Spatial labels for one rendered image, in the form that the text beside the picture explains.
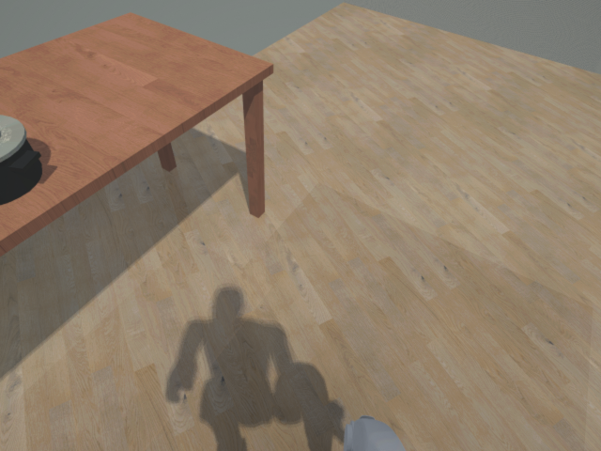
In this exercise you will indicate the robot right thigh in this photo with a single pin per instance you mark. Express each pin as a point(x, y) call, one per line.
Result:
point(370, 435)

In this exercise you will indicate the lid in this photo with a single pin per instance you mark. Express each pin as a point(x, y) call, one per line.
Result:
point(12, 136)

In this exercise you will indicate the pot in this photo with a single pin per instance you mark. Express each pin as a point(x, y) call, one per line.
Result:
point(19, 173)

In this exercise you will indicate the table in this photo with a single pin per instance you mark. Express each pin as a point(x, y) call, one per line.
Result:
point(97, 102)

